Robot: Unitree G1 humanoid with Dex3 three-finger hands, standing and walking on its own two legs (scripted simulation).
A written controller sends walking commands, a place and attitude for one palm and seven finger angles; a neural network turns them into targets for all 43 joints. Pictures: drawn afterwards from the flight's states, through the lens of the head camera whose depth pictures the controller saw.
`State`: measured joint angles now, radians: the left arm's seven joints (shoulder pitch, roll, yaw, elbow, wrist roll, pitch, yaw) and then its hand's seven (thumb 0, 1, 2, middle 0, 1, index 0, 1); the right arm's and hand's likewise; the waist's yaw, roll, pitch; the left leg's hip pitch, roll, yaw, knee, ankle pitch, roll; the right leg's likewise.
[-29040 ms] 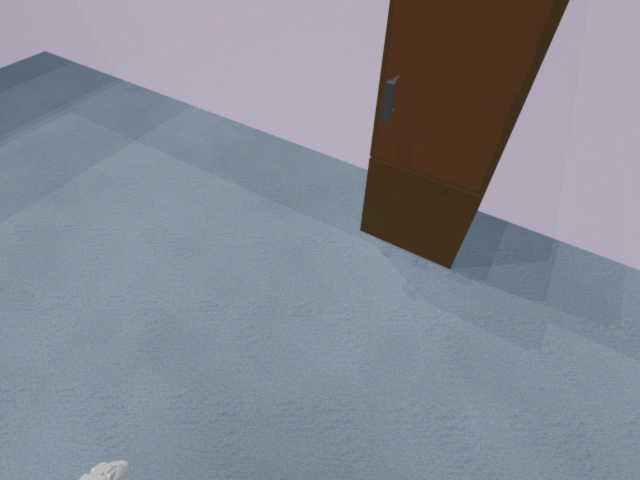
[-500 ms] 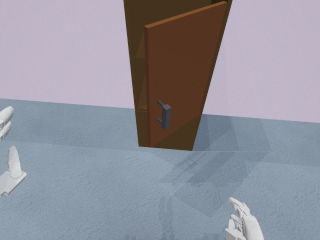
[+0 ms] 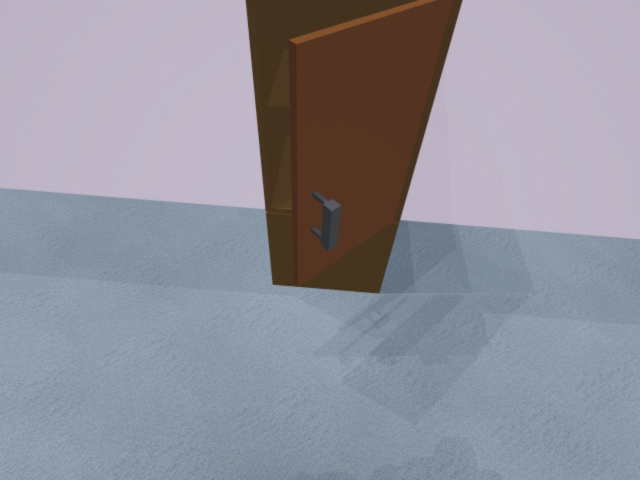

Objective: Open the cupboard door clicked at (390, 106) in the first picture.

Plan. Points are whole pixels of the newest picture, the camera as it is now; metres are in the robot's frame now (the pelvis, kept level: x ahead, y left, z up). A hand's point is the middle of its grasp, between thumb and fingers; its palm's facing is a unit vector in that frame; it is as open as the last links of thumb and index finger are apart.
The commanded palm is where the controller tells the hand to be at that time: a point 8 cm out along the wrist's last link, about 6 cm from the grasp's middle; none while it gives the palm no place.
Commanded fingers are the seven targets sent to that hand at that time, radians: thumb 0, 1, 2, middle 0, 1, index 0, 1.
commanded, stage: let the arm hang, fingers relaxed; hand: left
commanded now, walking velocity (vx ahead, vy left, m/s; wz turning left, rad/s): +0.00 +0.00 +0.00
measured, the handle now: (323, 220) +0.61 +0.01 -0.10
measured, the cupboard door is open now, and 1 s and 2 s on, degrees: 45 45 45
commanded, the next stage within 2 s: look to check the result in 0.80 s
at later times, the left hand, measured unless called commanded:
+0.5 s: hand out of the picture -0.03 +0.18 -0.17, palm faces +0.05 -0.98 -0.21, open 7.3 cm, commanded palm none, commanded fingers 0.00 0.90 0.90 -0.20 -0.30 -0.20 -0.30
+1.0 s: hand out of the picture +0.01 +0.16 -0.17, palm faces +0.06 -0.98 -0.19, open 7.3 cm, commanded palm none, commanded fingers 0.00 0.90 0.90 -0.20 -0.30 -0.20 -0.30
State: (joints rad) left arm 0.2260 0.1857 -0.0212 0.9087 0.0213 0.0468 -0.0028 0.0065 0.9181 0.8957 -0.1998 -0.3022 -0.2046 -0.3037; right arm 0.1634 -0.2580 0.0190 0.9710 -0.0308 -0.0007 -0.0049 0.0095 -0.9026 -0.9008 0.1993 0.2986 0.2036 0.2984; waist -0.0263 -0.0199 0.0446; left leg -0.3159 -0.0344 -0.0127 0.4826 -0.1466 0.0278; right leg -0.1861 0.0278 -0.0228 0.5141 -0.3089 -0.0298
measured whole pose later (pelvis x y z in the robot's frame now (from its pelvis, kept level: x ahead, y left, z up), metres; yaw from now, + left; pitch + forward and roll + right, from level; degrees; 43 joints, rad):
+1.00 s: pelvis +0.03 -0.01 +0.01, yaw +1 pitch -2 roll +0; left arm 0.31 0.14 0.01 1.15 0.01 0.00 0.03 0.00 0.91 0.90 -0.20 -0.30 -0.20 -0.30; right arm 0.28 -0.13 0.01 1.16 -0.02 0.00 -0.04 0.00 -0.91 -0.90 0.20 0.30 0.20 0.30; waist 0.00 0.00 0.05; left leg -0.22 -0.04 -0.03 0.42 -0.17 0.02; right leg -0.07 0.03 -0.03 0.41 -0.31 -0.04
